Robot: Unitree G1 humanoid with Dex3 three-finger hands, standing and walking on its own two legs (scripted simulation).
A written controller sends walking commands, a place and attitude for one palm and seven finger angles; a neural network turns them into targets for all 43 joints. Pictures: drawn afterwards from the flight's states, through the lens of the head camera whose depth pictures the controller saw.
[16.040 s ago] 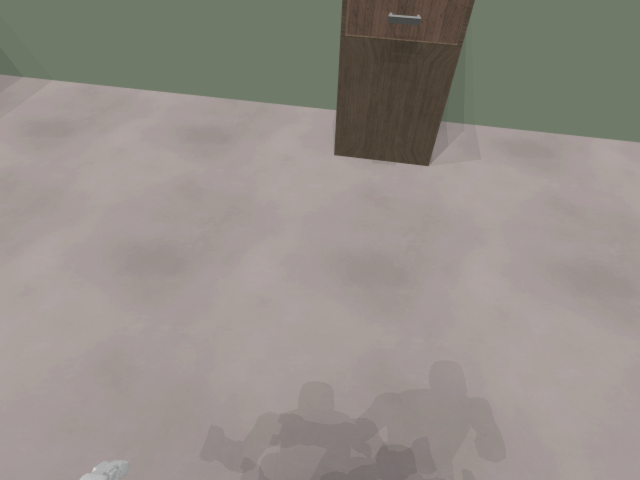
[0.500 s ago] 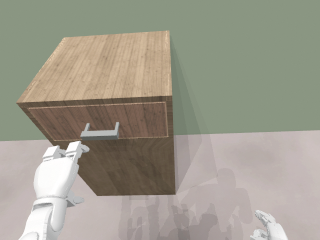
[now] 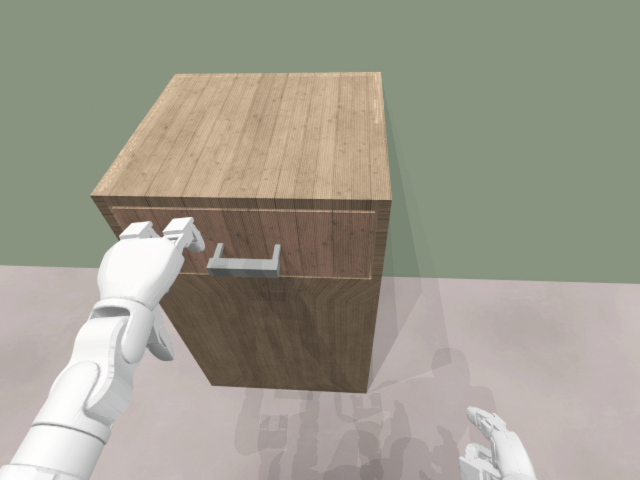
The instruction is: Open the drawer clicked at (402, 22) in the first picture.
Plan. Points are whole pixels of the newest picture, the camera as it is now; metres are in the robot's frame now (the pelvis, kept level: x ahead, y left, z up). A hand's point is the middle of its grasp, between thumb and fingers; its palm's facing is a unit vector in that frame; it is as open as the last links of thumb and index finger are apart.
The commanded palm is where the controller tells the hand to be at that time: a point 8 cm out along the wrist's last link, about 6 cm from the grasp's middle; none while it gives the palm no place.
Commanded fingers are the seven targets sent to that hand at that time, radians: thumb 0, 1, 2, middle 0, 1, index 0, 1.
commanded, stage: raise the hand with hooked fingers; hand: left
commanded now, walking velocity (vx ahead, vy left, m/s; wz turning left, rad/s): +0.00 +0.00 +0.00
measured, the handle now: (246, 258) +0.48 +0.20 -0.06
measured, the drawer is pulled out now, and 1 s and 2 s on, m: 0.00 0.00 0.00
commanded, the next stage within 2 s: move the hooked fingers above the handle in 0.30 s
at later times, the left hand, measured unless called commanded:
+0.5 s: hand (175, 300) +0.30 +0.23 +0.07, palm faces +0.03 -0.11 -0.99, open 13.8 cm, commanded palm +0.29 +0.23 +0.13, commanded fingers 0.00 -0.50 0.30 -0.30 -1.20 -0.30 -1.20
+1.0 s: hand (205, 280) +0.36 +0.21 +0.04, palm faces -0.01 -0.09 -1.00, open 13.8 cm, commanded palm +0.33 +0.22 +0.10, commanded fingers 0.00 -0.50 0.30 -0.30 -1.20 -0.30 -1.20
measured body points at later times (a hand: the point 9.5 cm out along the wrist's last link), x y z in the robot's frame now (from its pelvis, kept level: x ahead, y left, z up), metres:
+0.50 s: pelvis +0.00 -0.01 +0.00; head +0.01 -0.03 +0.45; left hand +0.30 +0.23 +0.12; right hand +0.18 -0.24 -0.11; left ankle +0.03 +0.09 -0.73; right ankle -0.03 -0.13 -0.73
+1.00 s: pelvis +0.01 -0.03 -0.01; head +0.05 -0.05 +0.44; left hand +0.35 +0.21 +0.09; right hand +0.15 -0.28 -0.13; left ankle +0.03 +0.09 -0.73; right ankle -0.03 -0.13 -0.73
